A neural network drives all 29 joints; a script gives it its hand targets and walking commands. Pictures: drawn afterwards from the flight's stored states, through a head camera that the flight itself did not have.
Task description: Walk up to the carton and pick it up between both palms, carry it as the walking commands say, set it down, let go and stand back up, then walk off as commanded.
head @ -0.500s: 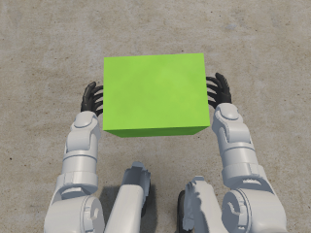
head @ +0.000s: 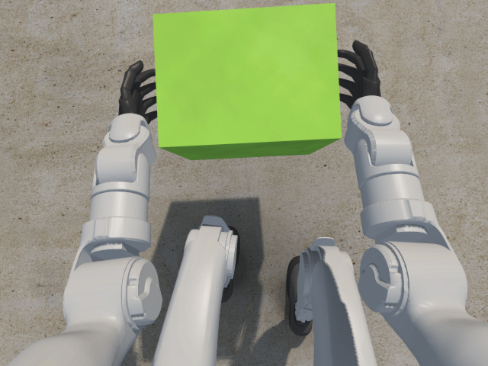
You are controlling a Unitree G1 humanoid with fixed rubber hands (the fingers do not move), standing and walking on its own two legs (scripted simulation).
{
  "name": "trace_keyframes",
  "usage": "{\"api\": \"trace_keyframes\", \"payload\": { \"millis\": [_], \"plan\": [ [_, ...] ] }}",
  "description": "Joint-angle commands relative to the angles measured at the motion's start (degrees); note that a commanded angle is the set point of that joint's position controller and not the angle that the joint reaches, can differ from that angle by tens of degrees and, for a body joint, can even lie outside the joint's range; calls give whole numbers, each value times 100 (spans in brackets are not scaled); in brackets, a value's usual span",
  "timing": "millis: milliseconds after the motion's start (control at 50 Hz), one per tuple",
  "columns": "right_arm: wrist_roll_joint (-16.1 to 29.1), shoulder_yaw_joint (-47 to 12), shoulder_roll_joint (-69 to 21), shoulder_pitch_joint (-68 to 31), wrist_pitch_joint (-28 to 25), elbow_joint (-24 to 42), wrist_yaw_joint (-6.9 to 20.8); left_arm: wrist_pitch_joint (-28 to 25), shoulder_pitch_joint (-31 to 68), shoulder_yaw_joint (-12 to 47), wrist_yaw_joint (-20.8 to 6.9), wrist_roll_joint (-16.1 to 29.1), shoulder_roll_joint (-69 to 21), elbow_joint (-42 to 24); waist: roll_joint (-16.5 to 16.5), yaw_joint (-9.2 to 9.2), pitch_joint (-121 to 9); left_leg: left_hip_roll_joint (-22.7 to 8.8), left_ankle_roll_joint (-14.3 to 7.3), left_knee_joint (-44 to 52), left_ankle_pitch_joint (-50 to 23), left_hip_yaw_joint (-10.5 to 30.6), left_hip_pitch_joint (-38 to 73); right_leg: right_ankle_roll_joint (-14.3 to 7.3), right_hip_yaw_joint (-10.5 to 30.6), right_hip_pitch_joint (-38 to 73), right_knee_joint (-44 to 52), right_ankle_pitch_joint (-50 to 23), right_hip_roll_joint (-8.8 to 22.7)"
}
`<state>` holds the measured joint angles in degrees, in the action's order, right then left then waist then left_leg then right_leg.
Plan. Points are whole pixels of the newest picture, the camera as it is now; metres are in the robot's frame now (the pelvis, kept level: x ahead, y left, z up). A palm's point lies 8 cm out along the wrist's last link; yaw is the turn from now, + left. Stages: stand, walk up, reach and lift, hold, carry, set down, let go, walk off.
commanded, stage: set down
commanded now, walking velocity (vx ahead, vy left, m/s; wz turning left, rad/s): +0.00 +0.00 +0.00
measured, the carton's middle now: (247, 98) +0.52 +0.10 -0.18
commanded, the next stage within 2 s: none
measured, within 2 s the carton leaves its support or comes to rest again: rests again in 1.42 s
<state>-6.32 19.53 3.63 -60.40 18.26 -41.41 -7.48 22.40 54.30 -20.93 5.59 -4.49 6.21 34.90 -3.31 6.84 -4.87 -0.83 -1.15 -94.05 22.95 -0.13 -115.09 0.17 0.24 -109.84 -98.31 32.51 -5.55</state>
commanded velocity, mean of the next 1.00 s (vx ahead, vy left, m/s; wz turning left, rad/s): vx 0.00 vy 0.00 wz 0.00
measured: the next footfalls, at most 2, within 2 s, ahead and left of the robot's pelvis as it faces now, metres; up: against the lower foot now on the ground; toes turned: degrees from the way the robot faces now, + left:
none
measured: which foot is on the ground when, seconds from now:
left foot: down 0.00-1.00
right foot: down 0.00-1.00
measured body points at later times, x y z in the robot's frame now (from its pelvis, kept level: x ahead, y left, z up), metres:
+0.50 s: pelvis -0.04 -0.01 -0.07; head +0.32 +0.05 +0.18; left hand +0.45 +0.26 -0.22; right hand +0.54 -0.06 -0.20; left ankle +0.13 +0.11 -0.48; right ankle +0.08 -0.11 -0.48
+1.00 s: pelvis -0.03 -0.01 -0.12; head +0.35 +0.06 +0.10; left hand +0.49 +0.27 -0.30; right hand +0.56 -0.06 -0.29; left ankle +0.13 +0.11 -0.48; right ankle +0.08 -0.11 -0.48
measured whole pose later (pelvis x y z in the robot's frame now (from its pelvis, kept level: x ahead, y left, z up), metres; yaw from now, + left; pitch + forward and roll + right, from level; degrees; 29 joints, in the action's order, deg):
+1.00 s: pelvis -0.03 -0.01 -0.12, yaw +0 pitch +32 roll -3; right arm 2.7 11.3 15.5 -86.7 19.0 -48.5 -12.5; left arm 21.2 80.8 -11.5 10.2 6.2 19.1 43.8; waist -2.4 8.7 30.2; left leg -0.1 -0.4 -117.9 24.4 1.8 -125.4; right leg 0.3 -2.5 -118.5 -123.0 36.6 -6.8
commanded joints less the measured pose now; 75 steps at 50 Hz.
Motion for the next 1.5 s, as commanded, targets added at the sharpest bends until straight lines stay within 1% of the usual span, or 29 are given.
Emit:
{"api": "trace_keyframes", "payload": {
  "millis": [0,100,120,200,220,280,300,320,400,500,520,600,720,780,840,860,940,980,1020,1040,1100,1120,1140,1200,1220,1320,1340,1380,1480],
  "plan": [
    [946,-3194,-5309,-3933,-208,607,1706,-449,4904,3139,-1514,1214,-5009,-1422,132,307,-8273,675,305,226,-2814,-45,6278,-75,-207,1585,763,-1347,-656],
    [1090,-3321,-5233,-4477,0,636,1702,-404,5812,2983,-1463,1253,-4406,-1604,15,464,-8389,666,231,49,-1719,-157,5710,-124,-118,1677,541,-726,-654],
    [1149,-3475,-5179,-4672,36,917,1672,-389,5971,3282,-1462,1523,-4705,-1954,-175,255,-9081,662,245,44,-1943,-63,5851,-101,-199,2307,363,-1178,-664],
    [1408,-3636,-4908,-5477,89,1347,1641,-291,6282,3238,-1335,1455,-4249,-1944,155,738,-10093,661,206,-174,-1625,-12,6403,-162,-92,2383,-56,-890,-597],
    [1427,-3552,-4727,-5849,96,1421,1658,-311,6753,3281,-1295,1580,-4318,-2096,210,459,-10430,618,204,-178,-1451,74,6481,-156,-143,2508,-97,-891,-615],
    [1664,-3906,-4718,-5927,198,1608,1515,-346,6853,3357,-1205,1700,-4107,-2315,-45,645,-11564,660,150,-523,-1891,-17,6624,-221,-2,3840,-264,-1404,-555],
    [1706,-3997,-4484,-5953,214,2013,1392,-313,7122,3650,-1213,1920,-4121,-2863,3,250,-11732,684,213,-765,-2692,-138,6814,-134,-97,4131,-345,-1996,-566],
    [1870,-4211,-4533,-6229,225,2311,1345,-248,7285,3585,-1206,1912,-3874,-3234,218,485,-11936,696,208,-792,-3066,-52,7499,-72,-151,3812,-498,-2065,-630],
    [1899,-4027,-4566,-6104,309,2161,1238,-130,7707,3877,-1063,2054,-3764,-3591,482,281,-11692,638,230,-908,-2970,-80,7710,-97,-192,3330,-447,-1825,-659],
    [1574,-3321,-4624,-6364,134,776,1325,-333,7461,3213,-1220,1778,-3982,-1681,290,413,-8763,540,114,-905,-1243,-196,5307,-222,-18,2530,-399,-617,-541],
    [1382,-3094,-4616,-6392,105,444,1389,-404,7612,3113,-1275,1650,-4090,-1416,94,249,-8099,515,115,-917,-996,-173,4857,-220,-39,2205,-444,-437,-550],
    [1215,-2682,-4795,-6278,34,-194,1538,-571,7914,2695,-1353,1428,-3906,-1108,46,582,-8176,444,117,-1026,-872,-133,4964,-236,-25,2011,-628,-374,-472],
    [1282,-2661,-4631,-6419,-123,-241,1687,-640,7383,2661,-1471,1522,-4107,-585,106,585,-8202,493,168,-1334,-1710,-211,5288,-206,-180,1674,-933,-704,-510],
    [1294,-2638,-4484,-6375,-208,-82,1711,-721,8032,3073,-1479,1822,-4086,-1201,192,218,-8401,423,242,-1456,-2053,52,5799,-186,-369,1291,-1239,-1006,-520],
    [1593,-3104,-4403,-6731,-196,543,1663,-699,7905,3206,-1427,1965,-4018,-1409,332,568,-9056,477,248,-1797,-2855,-139,6211,-240,-335,1486,-1198,-1354,-461],
    [1603,-3064,-4404,-6762,-203,303,1661,-711,7950,3229,-1420,1972,-4004,-1343,356,370,-8889,441,279,-1742,-2758,-59,6266,-226,-344,1348,-1283,-1244,-488],
    [1903,-3532,-4264,-7102,-312,1192,1516,-768,8131,3466,-1346,2288,-3864,-1775,180,387,-9486,452,270,-2075,-3212,-73,6273,-202,-270,1779,-1435,-1737,-485],
    [1996,-3511,-4163,-7326,-374,959,1497,-809,8103,3296,-1274,2165,-3631,-1509,338,684,-8997,412,244,-2087,-2958,-58,6066,-217,-244,1496,-1510,-1407,-473],
    [1883,-3461,-4174,-6969,-355,558,1458,-893,8222,3356,-1258,2268,-3563,-1528,66,508,-8529,379,275,-2083,-2544,-95,5358,-266,-215,1685,-1541,-1345,-456],
    [1933,-3436,-4121,-7166,-432,629,1450,-926,7885,3010,-1278,2051,-3334,-1113,90,754,-8103,409,197,-2070,-2494,-168,5172,-180,-162,1530,-1539,-1336,-476],
    [1960,-3462,-4179,-7108,-506,461,1474,-1042,8039,2965,-1275,2038,-3340,-1169,-130,715,-8134,390,193,-2212,-2562,-97,4966,-152,-148,1764,-1718,-1662,-482],
    [1967,-3365,-4185,-6924,-523,222,1481,-1048,7828,2757,-1277,1909,-3132,-665,-85,930,-7813,413,169,-2177,-2423,-188,4684,-154,-130,1588,-1657,-1544,-471],
    [1818,-3191,-4023,-6887,-558,73,1489,-1052,7634,2906,-1326,2038,-3462,-551,-95,549,-7391,379,194,-2243,-2361,-134,4406,-179,-63,1486,-1668,-1515,-398],
    [1811,-3074,-4100,-6962,-549,-157,1494,-1089,8325,2922,-1405,2079,-3262,-770,-17,558,-7427,332,183,-2219,-2353,-32,4834,-201,-172,1296,-1755,-1324,-452],
    [1896,-3226,-4129,-7189,-583,231,1510,-1113,8074,2775,-1388,1988,-3183,-679,-48,930,-7577,414,132,-2298,-2546,-116,5011,-149,-156,1011,-1721,-1225,-440],
    [1859,-3109,-4122,-6862,-604,-79,1481,-1172,8024,2746,-1383,2035,-3193,-718,-157,671,-7397,362,148,-2338,-2289,-166,4392,-176,-130,1452,-1820,-1417,-395],
    [1968,-3192,-4173,-6856,-631,-113,1483,-1192,8017,2706,-1381,2022,-3120,-552,-164,955,-7322,385,144,-2311,-2393,-169,4413,-188,-153,1351,-1812,-1473,-422],
    [1834,-3074,-4183,-6833,-618,-211,1475,-1185,8019,2580,-1430,1970,-3123,-381,-364,762,-7142,338,123,-2358,-2174,-179,4179,-202,-74,1455,-1769,-1387,-405],
    [2018,-3295,-4076,-7062,-715,43,1441,-1256,7897,2640,-1421,2020,-3031,-291,-296,900,-6947,341,133,-2376,-2300,-181,3851,-177,-4,1460,-1811,-1611,-387]
  ]
}}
